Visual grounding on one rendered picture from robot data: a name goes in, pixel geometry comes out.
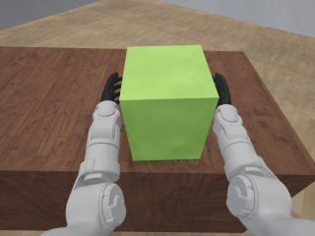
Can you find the robot left hand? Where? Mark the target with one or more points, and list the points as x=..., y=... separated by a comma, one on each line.
x=108, y=93

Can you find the left robot upper arm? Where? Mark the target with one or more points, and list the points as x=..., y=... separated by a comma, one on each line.
x=94, y=210

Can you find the right robot forearm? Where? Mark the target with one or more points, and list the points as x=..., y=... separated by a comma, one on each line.
x=236, y=148

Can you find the right robot upper arm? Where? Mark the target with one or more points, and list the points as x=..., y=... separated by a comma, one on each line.
x=264, y=207

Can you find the left robot forearm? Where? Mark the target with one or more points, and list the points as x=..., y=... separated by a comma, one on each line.
x=103, y=144

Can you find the pedestal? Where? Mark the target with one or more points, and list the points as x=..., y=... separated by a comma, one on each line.
x=48, y=96

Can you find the carton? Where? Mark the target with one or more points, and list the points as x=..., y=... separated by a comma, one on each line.
x=168, y=99

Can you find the robot right hand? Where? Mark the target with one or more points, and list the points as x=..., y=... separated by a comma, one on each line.
x=222, y=89

